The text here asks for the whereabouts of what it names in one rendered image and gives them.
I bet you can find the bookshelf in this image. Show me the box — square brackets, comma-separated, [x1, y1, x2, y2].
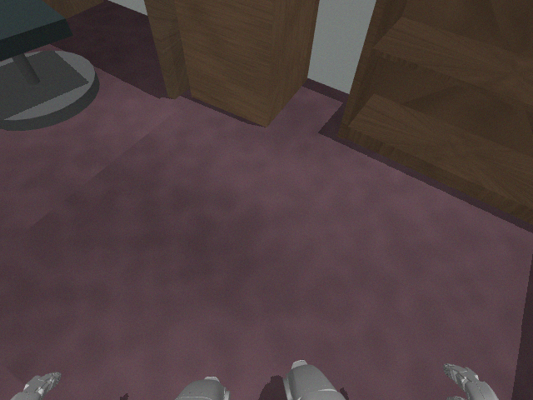
[337, 0, 533, 225]

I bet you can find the office chair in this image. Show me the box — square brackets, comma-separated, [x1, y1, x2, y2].
[0, 0, 100, 131]

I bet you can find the left robot hand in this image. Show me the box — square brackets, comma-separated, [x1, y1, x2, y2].
[11, 372, 62, 400]

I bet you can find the right robot hand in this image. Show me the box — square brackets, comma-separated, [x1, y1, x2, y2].
[443, 363, 499, 400]

